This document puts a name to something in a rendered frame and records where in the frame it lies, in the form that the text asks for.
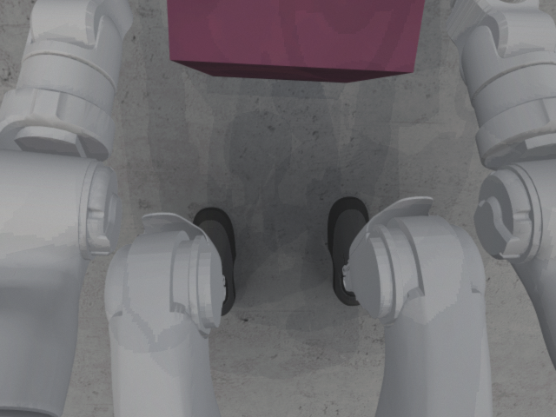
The robot right shin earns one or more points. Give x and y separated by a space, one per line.
411 206

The robot right forearm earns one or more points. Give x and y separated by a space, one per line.
507 51

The robot left forearm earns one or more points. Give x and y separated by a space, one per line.
69 73

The right robot foot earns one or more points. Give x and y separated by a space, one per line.
346 219

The left robot upper arm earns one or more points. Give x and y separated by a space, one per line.
56 214

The right robot upper arm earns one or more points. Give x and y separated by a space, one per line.
516 221

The carton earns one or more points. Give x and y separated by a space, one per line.
337 41

